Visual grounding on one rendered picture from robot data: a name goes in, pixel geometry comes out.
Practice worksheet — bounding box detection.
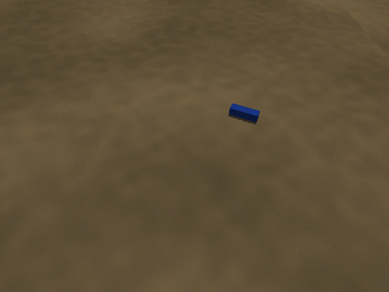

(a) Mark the carton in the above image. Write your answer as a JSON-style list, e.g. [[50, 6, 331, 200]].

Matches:
[[229, 103, 260, 122]]

